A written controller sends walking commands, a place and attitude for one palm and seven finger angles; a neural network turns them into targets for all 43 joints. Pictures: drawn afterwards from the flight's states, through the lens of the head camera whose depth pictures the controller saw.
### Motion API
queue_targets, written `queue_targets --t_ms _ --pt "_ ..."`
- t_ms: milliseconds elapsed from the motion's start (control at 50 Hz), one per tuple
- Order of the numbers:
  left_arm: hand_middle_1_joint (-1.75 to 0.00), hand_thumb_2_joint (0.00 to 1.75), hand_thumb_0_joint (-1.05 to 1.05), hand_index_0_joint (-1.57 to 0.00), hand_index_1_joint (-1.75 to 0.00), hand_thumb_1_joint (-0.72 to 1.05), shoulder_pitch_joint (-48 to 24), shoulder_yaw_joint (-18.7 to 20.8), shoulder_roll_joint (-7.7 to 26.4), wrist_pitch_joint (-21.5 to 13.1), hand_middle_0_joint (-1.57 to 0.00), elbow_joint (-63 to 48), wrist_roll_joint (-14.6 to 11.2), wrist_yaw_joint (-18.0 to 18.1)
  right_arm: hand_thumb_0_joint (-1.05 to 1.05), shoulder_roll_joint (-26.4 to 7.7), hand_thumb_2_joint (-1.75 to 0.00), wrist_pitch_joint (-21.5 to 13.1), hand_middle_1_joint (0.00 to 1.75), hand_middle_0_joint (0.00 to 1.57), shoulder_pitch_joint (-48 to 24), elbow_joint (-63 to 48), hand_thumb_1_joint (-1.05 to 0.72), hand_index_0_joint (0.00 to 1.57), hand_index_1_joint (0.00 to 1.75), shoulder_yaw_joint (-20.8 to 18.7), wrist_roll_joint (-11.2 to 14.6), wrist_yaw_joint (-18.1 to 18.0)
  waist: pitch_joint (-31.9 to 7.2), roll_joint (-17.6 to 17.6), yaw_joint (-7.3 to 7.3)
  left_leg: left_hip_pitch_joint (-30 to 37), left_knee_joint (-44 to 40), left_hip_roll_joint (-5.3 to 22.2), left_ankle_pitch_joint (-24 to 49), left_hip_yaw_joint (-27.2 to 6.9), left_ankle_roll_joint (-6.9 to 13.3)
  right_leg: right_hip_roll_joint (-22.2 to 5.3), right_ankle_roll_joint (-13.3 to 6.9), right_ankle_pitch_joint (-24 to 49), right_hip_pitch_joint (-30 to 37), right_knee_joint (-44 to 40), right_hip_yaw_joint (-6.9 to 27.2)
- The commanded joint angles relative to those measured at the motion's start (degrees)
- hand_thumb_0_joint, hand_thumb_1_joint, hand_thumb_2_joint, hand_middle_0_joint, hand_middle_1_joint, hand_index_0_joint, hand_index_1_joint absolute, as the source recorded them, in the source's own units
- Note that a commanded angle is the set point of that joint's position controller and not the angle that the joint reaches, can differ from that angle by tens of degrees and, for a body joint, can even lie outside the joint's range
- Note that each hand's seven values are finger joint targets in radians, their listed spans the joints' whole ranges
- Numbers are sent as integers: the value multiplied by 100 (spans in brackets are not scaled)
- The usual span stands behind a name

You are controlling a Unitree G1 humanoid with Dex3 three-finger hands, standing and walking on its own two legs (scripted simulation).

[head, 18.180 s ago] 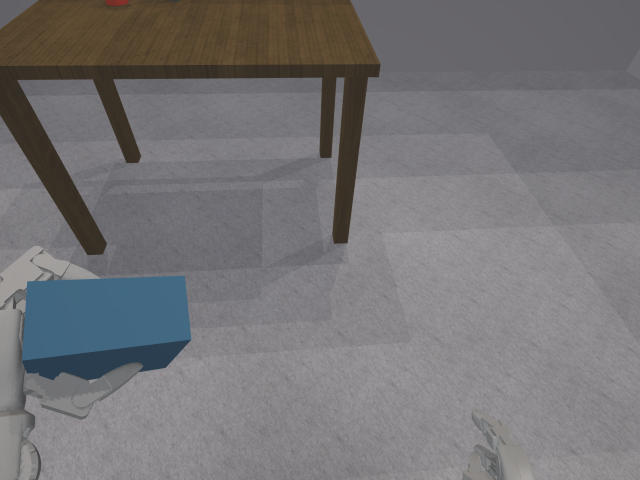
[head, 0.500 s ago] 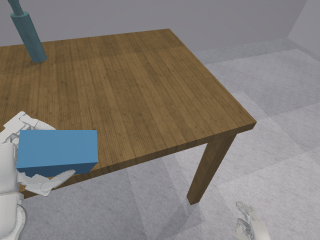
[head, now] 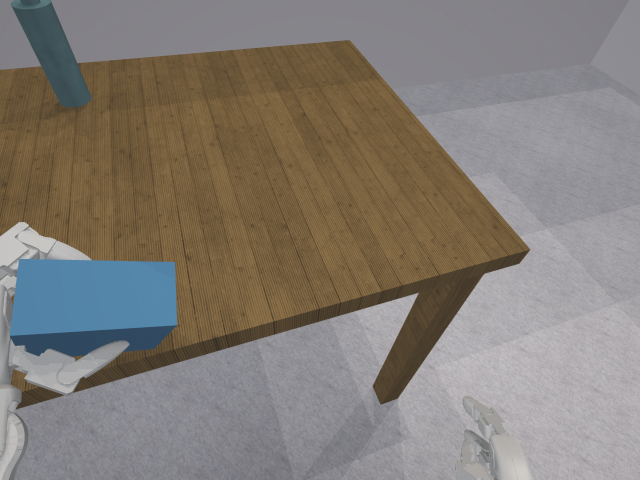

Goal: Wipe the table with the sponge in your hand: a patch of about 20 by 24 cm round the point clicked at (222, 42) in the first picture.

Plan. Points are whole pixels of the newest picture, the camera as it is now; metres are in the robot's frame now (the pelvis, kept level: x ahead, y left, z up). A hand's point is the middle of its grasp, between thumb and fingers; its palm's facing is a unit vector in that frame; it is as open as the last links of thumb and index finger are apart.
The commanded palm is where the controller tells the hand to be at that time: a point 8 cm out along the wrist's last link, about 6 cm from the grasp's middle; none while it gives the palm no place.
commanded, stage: come to a stop and stand still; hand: left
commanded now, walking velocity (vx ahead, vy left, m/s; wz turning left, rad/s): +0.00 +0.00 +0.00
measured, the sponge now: (121, 311) +0.24 +0.24 +0.12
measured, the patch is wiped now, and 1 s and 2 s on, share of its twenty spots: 0.00 0.00 0.00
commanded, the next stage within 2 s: look again from close up in 0.24 s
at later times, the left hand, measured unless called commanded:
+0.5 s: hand (84, 308) +0.22 +0.25 +0.15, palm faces +0.38 -0.86 -0.35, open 10.5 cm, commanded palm +0.16 +0.28 +0.18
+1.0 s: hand (99, 314) +0.21 +0.23 +0.16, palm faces +0.34 -0.74 -0.58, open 10.4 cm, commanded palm +0.16 +0.28 +0.19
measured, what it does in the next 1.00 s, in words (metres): stands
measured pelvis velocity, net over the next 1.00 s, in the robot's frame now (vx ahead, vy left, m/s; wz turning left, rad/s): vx -0.02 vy -0.01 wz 0.03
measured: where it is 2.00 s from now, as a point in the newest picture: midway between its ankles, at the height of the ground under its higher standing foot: outside the picture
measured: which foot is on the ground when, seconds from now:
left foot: down 0.00-1.00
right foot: down 0.00-1.00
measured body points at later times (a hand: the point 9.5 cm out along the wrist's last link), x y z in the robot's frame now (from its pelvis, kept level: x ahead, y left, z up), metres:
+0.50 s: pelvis +0.00 +0.00 +0.00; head +0.02 +0.03 +0.45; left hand +0.19 +0.29 +0.17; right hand +0.17 -0.23 -0.07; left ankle -0.01 +0.08 -0.74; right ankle +0.01 -0.13 -0.74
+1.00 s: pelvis -0.02 -0.01 -0.01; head -0.03 -0.03 +0.44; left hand +0.19 +0.27 +0.19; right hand +0.18 -0.22 -0.09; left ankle -0.01 +0.08 -0.74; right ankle +0.01 -0.12 -0.74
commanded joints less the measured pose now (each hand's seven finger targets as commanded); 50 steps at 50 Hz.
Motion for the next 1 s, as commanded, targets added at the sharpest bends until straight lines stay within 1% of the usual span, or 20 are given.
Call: queue_targets --t_ms 0,80,200,240,340,440,500,580,680,700,720,740,760,780,800,820,880,900,940,980 --pt "-160 130 0 -120 -160 10 -996 71 707 -477 -120 -1984 -14 153 0 -743 -90 -406 30 20 -635 -998 -90 20 30 -296 27 -9 -1091 855 -166 404 -495 603 1580 -468 -263 -232 -179 1474 489 -200 409" --pt "-160 130 0 -120 -160 10 -411 246 752 -400 -120 -1746 -18 196 0 -771 -90 -290 30 20 -591 -1027 -90 20 30 -324 -12 39 -995 459 -148 117 -533 583 1497 -509 -274 -233 -181 1549 661 -291 433" --pt "-160 130 0 -120 -160 10 104 800 1077 -350 -120 -1494 -135 190 0 -731 -90 -50 30 20 -634 -1153 -90 20 30 -299 4 -27 -940 424 -159 8 -630 555 1584 -459 -349 -197 -168 1678 721 -363 325" --pt "-160 130 0 -120 -160 10 77 663 954 -339 -120 -1518 -168 145 0 -739 -90 0 30 20 -597 -1196 -90 20 30 -309 7 -33 -996 325 -183 25 -587 560 1651 -446 -322 -201 -160 1817 804 -368 330" --pt "-160 130 0 -120 -160 10 -288 361 878 -361 -120 -2055 -130 135 0 -782 -90 -73 30 20 -622 -1202 -90 20 30 -321 12 -42 -1121 833 -175 266 -594 580 1893 -423 -321 -160 -126 1779 757 -248 245" --pt "-160 130 0 -120 -160 10 -372 305 869 -332 -120 -2098 -79 192 0 -810 -90 -131 30 20 -588 -1136 -90 20 30 -352 11 -33 -1081 700 -157 207 -681 603 1569 -501 -335 -148 -113 1493 770 -220 227" --pt "-160 130 0 -120 -160 10 -183 555 1026 -310 -120 -1861 -68 234 0 -803 -90 -117 30 20 -613 -1085 -90 20 30 -351 12 -59 -988 586 -134 103 -732 588 1172 -496 -323 -170 -122 1334 728 -321 288" --pt "-160 130 0 -120 -160 10 -108 472 868 -304 -120 -1585 -101 192 0 -794 -90 -66 30 20 -558 -1077 -90 20 30 -360 15 -48 -761 365 -152 -217 -878 570 570 -540 -276 -183 -123 1017 780 -452 352" --pt "-160 130 0 -120 -160 10 -200 371 814 -289 -120 -1605 -88 167 0 -803 -90 -63 30 20 -577 -1092 -90 20 30 -350 25 -43 -649 450 -160 -372 -1023 584 181 -579 -235 -154 -101 758 793 -502 347" --pt "-160 130 0 -120 -160 10 -5137 1389 5194 -1141 -120 -3647 -15 291 0 -1134 -90 160 30 20 670 -2023 -90 20 30 835 359 -477 -484 2118 -469 -1542 -877 515 -56 -1074 -160 245 214 -438 1046 423 234" --pt "-160 130 0 -120 -160 10 -3146 1607 2449 42 -120 -111 770 29 0 -696 -90 -28 30 20 -343 -699 -90 20 30 -284 -413 -286 -1587 1465 304 596 -531 433 2103 -886 -639 288 -285 233 178 613 -68" --pt "-160 130 0 -120 -160 10 -2481 -17 1432 236 -120 -239 436 -121 0 -833 -90 -159 30 20 -493 -884 -90 20 30 -173 -364 140 -1017 1042 -133 550 -518 344 3428 -849 -847 358 -292 301 -305 359 -360" --pt "-160 130 0 -120 -160 10 -2222 579 1818 408 -120 -553 506 -74 0 -1154 -90 0 30 20 -170 -612 -90 20 30 -417 -304 204 -1877 1234 -86 1313 -327 564 3805 -842 -842 431 -217 507 -519 557 -219" --pt "-160 130 0 -120 -160 10 -2243 -51 1088 665 -120 -853 146 -246 0 -1074 -90 -22 30 20 -502 -850 -90 20 30 -350 -291 189 -2040 1390 70 1403 -270 398 3584 -799 -759 278 -223 387 -481 492 -128" --pt "-160 130 0 -120 -160 10 -1863 -3 1018 989 -120 -566 -48 -307 0 -1031 -90 -12 30 20 -668 -788 -90 20 30 -286 -148 200 -1896 1474 123 1325 -322 432 3220 -751 -766 303 -242 314 -448 510 -129" --pt "-160 130 0 -120 -160 10 -1873 -301 896 1177 -120 -880 -55 -373 0 -1103 -90 -31 30 20 -828 -790 -90 20 30 -244 -142 231 -1667 1201 204 942 -355 371 2466 -660 -665 195 -246 413 -334 428 -222" --pt "-160 130 0 -120 -160 10 -1460 -373 1356 1585 -120 -1072 594 -264 0 -1125 -90 159 30 20 -1104 -897 -90 20 30 -154 -59 198 -853 591 118 -39 -633 266 654 -689 -398 171 -242 281 -135 330 -329" --pt "-160 130 0 -120 -160 10 -1447 -197 1652 1664 -120 -1144 857 -138 0 -1091 -90 249 30 20 -1269 -956 -90 20 30 -102 8 178 -702 610 142 -207 -734 272 220 -631 -337 206 -264 44 -135 310 -274" --pt "-160 130 0 -120 -160 10 -1343 62 1841 1634 -120 -1362 1125 54 0 -1007 -90 347 30 20 -1297 -1032 -90 20 30 -115 -90 118 -689 304 118 -354 -788 264 -132 -683 -260 181 -247 -298 -145 244 -242" --pt "-160 130 0 -120 -160 10 -1566 328 1994 1509 -120 -1577 1040 232 0 -985 -90 400 30 20 -1343 -999 -90 20 30 -125 -94 33 -813 101 110 -321 -701 225 -418 -649 -197 170 -185 -618 -206 117 -170"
